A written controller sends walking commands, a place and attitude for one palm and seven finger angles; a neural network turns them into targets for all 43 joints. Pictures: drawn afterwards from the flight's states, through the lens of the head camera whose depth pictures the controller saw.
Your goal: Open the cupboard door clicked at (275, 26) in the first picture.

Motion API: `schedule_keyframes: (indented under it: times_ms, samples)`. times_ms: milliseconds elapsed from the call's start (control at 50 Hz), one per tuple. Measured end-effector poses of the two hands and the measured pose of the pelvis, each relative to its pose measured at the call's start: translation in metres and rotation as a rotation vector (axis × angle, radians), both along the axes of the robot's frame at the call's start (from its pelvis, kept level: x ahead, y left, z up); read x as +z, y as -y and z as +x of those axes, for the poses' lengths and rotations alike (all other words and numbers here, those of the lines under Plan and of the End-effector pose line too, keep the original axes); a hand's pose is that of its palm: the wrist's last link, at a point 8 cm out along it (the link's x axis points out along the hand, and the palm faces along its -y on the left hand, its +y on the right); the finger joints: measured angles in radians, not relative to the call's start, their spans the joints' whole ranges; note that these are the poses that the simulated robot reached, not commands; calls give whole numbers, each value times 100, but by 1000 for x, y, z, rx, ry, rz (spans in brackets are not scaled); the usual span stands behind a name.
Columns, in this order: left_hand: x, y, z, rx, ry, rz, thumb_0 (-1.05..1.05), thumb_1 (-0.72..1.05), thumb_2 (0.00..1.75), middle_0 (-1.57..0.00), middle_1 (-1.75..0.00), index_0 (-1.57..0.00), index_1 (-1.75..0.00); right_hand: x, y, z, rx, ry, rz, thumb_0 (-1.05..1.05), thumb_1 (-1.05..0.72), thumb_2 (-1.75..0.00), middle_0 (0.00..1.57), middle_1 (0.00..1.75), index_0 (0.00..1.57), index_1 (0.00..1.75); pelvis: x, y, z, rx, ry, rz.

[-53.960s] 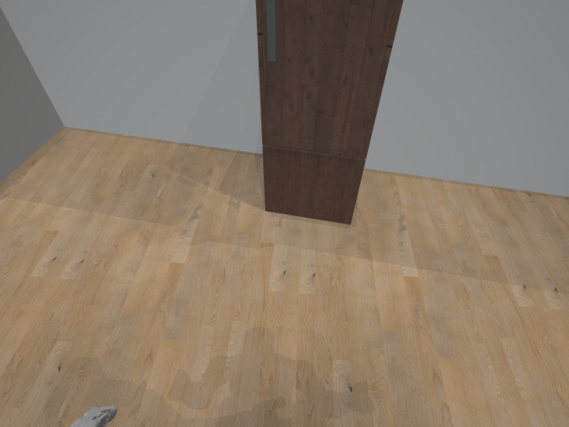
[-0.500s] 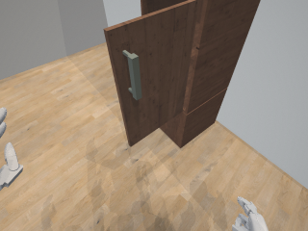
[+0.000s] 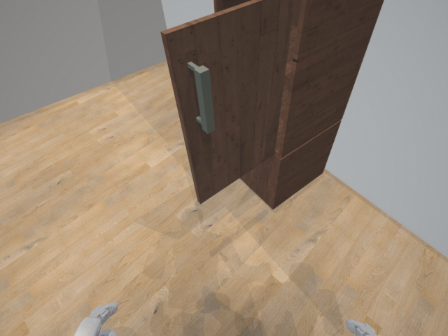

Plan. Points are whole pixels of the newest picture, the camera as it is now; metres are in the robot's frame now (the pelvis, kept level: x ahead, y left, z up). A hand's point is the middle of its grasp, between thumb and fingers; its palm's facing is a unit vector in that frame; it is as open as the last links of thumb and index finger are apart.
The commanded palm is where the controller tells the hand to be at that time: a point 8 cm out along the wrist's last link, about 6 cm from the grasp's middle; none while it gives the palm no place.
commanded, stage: let the arm hang, fingers relaxed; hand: left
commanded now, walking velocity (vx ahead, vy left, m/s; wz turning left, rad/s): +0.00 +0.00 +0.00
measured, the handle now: (200, 98) +0.60 +0.08 +0.10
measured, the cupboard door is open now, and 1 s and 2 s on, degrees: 91 91 91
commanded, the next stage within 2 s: look to check the result in 0.86 s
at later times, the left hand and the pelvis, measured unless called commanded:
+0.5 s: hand out of the picture -0.02 +0.21 -0.16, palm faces +0.05 -0.96 -0.27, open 7.4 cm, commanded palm none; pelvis -0.01 +0.00 +0.01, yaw +0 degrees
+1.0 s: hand out of the picture +0.04 +0.18 -0.15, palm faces +0.04 -0.97 -0.22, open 7.4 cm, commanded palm none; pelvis +0.01 +0.00 +0.02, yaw +0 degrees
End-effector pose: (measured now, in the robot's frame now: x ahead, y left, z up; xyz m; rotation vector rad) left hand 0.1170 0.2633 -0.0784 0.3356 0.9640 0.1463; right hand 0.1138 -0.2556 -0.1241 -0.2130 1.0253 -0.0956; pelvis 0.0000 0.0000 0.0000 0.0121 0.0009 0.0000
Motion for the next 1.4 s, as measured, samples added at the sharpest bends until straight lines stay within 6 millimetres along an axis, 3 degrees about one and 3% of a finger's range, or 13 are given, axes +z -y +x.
schedule_keyframes:
  times_ms: [60, 120, 220, 340, 420, 520, 640, 760, 1020, 1200, 1400]
  samples:
    - [-43, 31, -49, 38, -193, -120, 1, 91, 90, -20, -29, -20, -30, -1, 2, -45, -27, -145, -32, 1, -91, -90, 20, 30, 20, 30, 1, 2, -5, 3, 15, -4]
    - [-60, 42, -90, 109, -313, -163, 1, 96, 89, -20, -30, -20, -30, 0, 1, -88, -48, -281, -51, 1, -91, -90, 20, 30, 20, 30, 4, 5, -8, 10, 18, -13]
    - [-60, 37, -141, 181, -437, -166, 1, 97, 89, -20, -30, -20, -30, -2, -9, -136, -73, -431, -37, 1, -91, -90, 20, 30, 20, 30, 8, 4, -11, 21, 17, -22]
    - [-47, 21, -170, 229, -501, -111, 0, 93, 90, -20, -30, -20, -30, -12, -27, -152, -99, -458, 23, 1, -91, -90, 20, 30, 20, 30, 10, 1, -12, 16, 23, -21]
    - [-44, 12, -165, 232, -491, -83, 0, 92, 90, -20, -29, -20, -30, -17, -38, -148, -110, -431, 53, 1, -91, -90, 20, 30, 20, 30, 10, -2, -12, 11, 26, -21]
    - [-45, 9, -141, 215, -433, -81, 0, 91, 90, -20, -29, -20, -30, -19, -47, -139, -111, -402, 70, 1, -91, -90, 20, 30, 20, 30, 10, -4, -10, 5, 24, -16]
    - [-45, 17, -107, 186, -357, -105, 0, 91, 90, -20, -29, -20, -30, -17, -49, -126, -104, -379, 71, 0, -91, -90, 20, 30, 20, 30, 12, -5, -6, 6, 17, -9]
    - [-45, 28, -89, 167, -329, -130, 0, 91, 90, -20, -29, -20, -30, -14, -41, -109, -102, -354, 58, 0, -91, -90, 20, 30, 20, 30, 14, -4, 1, 6, 17, -6]
    - [-44, 36, -87, 176, -369, -123, 0, 91, 90, -20, -29, -20, -30, -12, -25, -80, -90, -332, 36, 0, -91, -90, 20, 30, 20, 30, 16, 5, 15, 4, 24, -5]
    - [-41, 35, -88, 185, -395, -101, 0, 91, 90, -20, -29, -20, -30, -12, -15, -72, -87, -345, 30, 0, -91, -90, 20, 30, 20, 30, 17, 12, 23, 2, 22, -5]
    - [-39, 38, -72, 173, -375, -95, 0, 91, 90, -20, -29, -20, -30, -11, -2, -65, -92, -347, 14, 0, -91, -90, 20, 30, 20, 30, 17, 18, 30, -1, 24, -6]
